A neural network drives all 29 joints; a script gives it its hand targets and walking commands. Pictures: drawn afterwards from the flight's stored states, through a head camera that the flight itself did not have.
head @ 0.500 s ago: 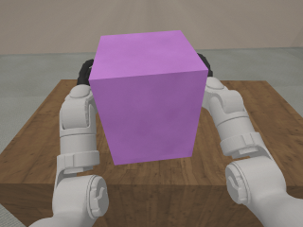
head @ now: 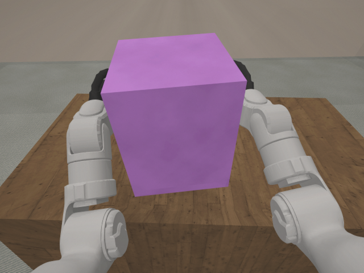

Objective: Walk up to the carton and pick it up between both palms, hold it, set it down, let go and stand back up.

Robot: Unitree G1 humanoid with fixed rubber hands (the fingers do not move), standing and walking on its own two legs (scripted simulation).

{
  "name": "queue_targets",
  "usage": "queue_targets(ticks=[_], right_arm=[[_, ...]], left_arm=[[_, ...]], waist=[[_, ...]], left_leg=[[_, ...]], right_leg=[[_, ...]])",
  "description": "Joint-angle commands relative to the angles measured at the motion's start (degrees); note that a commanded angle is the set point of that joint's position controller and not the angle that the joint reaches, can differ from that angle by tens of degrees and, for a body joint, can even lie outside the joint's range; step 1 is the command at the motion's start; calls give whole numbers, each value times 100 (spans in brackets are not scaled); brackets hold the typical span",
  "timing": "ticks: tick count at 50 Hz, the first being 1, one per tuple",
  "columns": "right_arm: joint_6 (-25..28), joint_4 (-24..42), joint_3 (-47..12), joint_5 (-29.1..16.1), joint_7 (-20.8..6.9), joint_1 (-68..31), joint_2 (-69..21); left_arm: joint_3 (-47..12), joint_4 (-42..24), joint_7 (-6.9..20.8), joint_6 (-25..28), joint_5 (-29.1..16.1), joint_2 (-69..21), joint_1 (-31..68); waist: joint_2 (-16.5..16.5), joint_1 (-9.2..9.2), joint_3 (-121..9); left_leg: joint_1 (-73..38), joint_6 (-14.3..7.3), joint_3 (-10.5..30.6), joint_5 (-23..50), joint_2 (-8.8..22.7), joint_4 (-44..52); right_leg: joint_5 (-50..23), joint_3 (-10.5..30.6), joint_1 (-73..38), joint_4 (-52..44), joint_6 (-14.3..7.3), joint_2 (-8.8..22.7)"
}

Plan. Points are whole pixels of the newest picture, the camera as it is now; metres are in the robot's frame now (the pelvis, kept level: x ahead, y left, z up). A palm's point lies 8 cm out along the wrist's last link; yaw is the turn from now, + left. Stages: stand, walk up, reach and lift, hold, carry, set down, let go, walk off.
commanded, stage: hold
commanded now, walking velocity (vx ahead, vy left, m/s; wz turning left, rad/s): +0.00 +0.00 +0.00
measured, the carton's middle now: (174, 115) +0.37 +0.00 +0.22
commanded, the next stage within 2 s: none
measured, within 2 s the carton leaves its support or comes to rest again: neither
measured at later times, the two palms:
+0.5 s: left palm (102, 107) +0.36 +0.14 +0.25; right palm (248, 101) +0.36 -0.15 +0.25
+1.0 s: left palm (97, 107) +0.37 +0.15 +0.25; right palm (243, 96) +0.37 -0.14 +0.26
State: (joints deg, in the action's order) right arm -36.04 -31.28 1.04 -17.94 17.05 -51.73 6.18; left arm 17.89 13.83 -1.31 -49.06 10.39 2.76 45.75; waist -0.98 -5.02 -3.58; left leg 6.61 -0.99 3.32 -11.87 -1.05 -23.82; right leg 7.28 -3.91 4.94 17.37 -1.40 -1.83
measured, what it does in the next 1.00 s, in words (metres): stands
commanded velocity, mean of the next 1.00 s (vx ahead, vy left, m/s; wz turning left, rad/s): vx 0.00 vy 0.00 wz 0.00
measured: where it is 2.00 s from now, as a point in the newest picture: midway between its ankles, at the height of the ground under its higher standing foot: outside the picture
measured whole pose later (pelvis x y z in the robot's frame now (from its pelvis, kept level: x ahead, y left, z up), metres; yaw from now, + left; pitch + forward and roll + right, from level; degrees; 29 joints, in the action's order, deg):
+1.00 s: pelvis -0.01 +0.00 +0.00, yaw +0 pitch -5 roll -1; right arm -35.7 -33.2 2.6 -16.9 16.5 -52.4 5.3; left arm 18.2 15.3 -1.1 -48.9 11.1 2.9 46.6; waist -1.4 -4.8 -4.7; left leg 7.7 -0.8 3.8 -11.1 -1.2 -23.8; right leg 6.9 -3.2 6.0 17.8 -1.6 -2.1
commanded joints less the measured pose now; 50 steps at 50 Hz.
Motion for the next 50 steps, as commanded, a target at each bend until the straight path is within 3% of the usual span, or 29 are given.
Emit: queue_targets(ticks=[1,4,6,8,9,10,11,12,15,18,19,20,21,23,25,28,31,33,34,36,37,38,39,41,42,44,45,46,50], right_arm=[[301,2511,-1776,-1011,-841,-4974,-3518],[251,2318,-1713,-1002,-911,-4566,-3546],[152,2093,-1691,-970,-913,-4402,-3395],[191,2493,-2016,-1119,-900,-4529,-3686],[207,2649,-1858,-1125,-866,-4462,-3474],[208,2786,-2068,-1208,-854,-4484,-3450],[236,2893,-2005,-1191,-827,-4501,-3345],[120,2269,-1795,-1018,-819,-4453,-3246],[265,3092,-2039,-1129,-893,-4733,-3506],[276,3024,-1941,-1104,-889,-4528,-3201],[212,2796,-1848,-1002,-880,-4492,-3084],[163,2710,-1901,-1003,-913,-4559,-3290],[143,2301,-1685,-834,-946,-4429,-3260],[138,2370,-1756,-790,-1040,-4815,-3443],[255,2509,-1794,-911,-1023,-5091,-3476],[342,2417,-1837,-947,-1094,-5237,-3729],[295,1923,-1732,-720,-996,-5021,-3675],[297,2041,-1656,-835,-991,-5157,-3697],[226,1626,-1495,-751,-975,-4961,-3579],[300,2051,-1721,-823,-959,-5077,-3664],[225,1546,-1535,-777,-943,-5050,-3526],[202,1564,-1625,-758,-949,-5048,-3758],[235,1552,-1390,-704,-968,-5160,-3669],[341,1919,-1655,-861,-970,-5251,-3872],[388,2119,-1632,-930,-922,-5298,-3815],[308,1889,-1692,-893,-896,-5362,-3857],[362,1992,-1485,-839,-874,-5277,-3767],[390,2363,-1647,-934,-877,-5522,-3835],[297,2011,-1608,-957,-903,-5086,-3759]], left_arm=[[-2823,-1279,903,480,-1126,-3271,4931],[-3131,-1696,818,448,-1166,-3405,5160],[-2553,-1021,886,280,-862,-3096,4424],[-2796,-1906,938,376,-1001,-3183,4682],[-2939,-1812,889,306,-1030,-3259,4542],[-2963,-1899,884,254,-1026,-3337,4440],[-2898,-1741,842,212,-1014,-3358,4475],[-2611,-1269,886,158,-785,-3088,4342],[-3144,-2257,842,263,-1095,-3428,4551],[-3238,-2110,775,221,-1083,-3366,4461],[-2984,-1710,801,138,-957,-3181,4343],[-2828,-1778,844,148,-881,-3112,4371],[-2716,-1536,885,153,-798,-3101,4490],[-2700,-1175,863,160,-808,-3196,4650],[-2741,-1295,859,269,-934,-3182,4813],[-2763,-1207,784,363,-978,-3327,4864],[-2615,-789,870,384,-910,-3197,4865],[-2615,-831,859,416,-952,-3235,5013],[-2381,-595,897,358,-778,-3176,4805],[-2389,-774,939,397,-865,-3073,4873],[-2186,-351,977,375,-700,-3038,4926],[-2061,-370,988,388,-637,-2968,4831],[-2200,-469,1009,411,-698,-3055,5023],[-2377,-673,991,484,-864,-3172,4939],[-2636,-919,964,498,-994,-3260,5160],[-2378,-662,948,532,-836,-3081,5319],[-2588,-843,975,525,-922,-3268,5195],[-2700,-1019,961,548,-1019,-3331,5245],[-2757,-1027,907,572,-1072,-3365,5190]], waist=[[395,-188,-3146],[817,-291,-2866],[468,-156,-2324],[469,0,-3197],[738,-143,-3044],[785,-88,-3163],[680,-218,-2954],[503,-177,-2386],[646,-86,-3264],[810,-230,-3047],[576,-263,-2623],[377,-53,-2640],[338,-126,-2299],[406,83,-2251],[381,20,-2657],[328,172,-3121],[142,-26,-2736],[337,-32,-2883],[312,-25,-2473],[121,83,-2781],[303,3,-2221],[-3,103,-2344],[328,12,-2299],[211,78,-2896],[534,-73,-3128],[280,66,-2832],[470,-122,-3009],[514,-35,-3207],[497,-126,-2998]], left_leg=[[19,371,-63,1543,-145,396],[-70,536,-9,1804,-154,316],[100,345,-9,1568,-136,483],[32,412,1,1876,-130,402],[-55,544,-79,2161,-168,345],[-180,563,-54,2464,-177,267],[-119,558,-31,2297,-166,232],[25,455,-37,1748,-139,370],[-262,555,-48,2230,-128,272],[-367,627,52,2583,-41,190],[-282,564,9,2256,-41,219],[-155,425,-48,1798,-90,356],[130,408,-79,1316,-57,585],[505,313,-109,840,-51,727],[363,338,-107,1021,-44,593],[171,290,-73,1155,-30,591],[75,244,-118,1186,-147,462],[104,253,-101,958,-103,569],[199,272,-119,967,-117,613],[216,248,-167,1137,-169,565],[442,223,-200,715,-181,691],[438,128,-151,575,-187,649],[466,192,-153,515,-147,740],[291,226,-156,1018,-196,581],[204,332,-125,1227,-189,435],[306,252,-151,897,-222,487],[235,292,-133,921,-206,488],[189,313,-140,1066,-178,456],[252,345,-89,1222,-180,443]], right_leg=[[-1210,318,-1775,93,348,-180],[-1290,303,-1509,128,322,-186],[-1186,283,-1560,10,374,-204],[-1631,311,-1923,253,322,-257],[-1788,265,-1838,246,346,-228],[-1961,310,-1906,248,328,-274],[-1920,274,-1914,191,351,-218],[-1392,372,-1689,107,341,-203],[-1636,284,-1742,236,315,-281],[-1701,239,-1521,204,285,-275],[-1398,294,-1435,128,257,-297],[-1296,245,-1604,88,310,-209],[-813,219,-1482,62,265,-267],[-523,310,-1486,89,279,-230],[-735,296,-1692,87,291,-210],[-823,306,-1555,107,323,-286],[-885,260,-1524,14,345,-205],[-772,340,-1378,-53,321,-126],[-758,321,-1460,-29,309,-194],[-1009,293,-1663,15,361,-171],[-592,331,-1522,-54,354,-115],[-560,405,-1681,-25,386,-100],[-436,358,-1605,-47,361,-125],[-912,365,-1726,16,382,-143],[-1164,384,-1700,83,354,-125],[-923,365,-1632,24,424,-83],[-990,372,-1653,-2,449,-31],[-961,343,-1681,87,399,-109],[-1061,379,-1557,54,361,-65]])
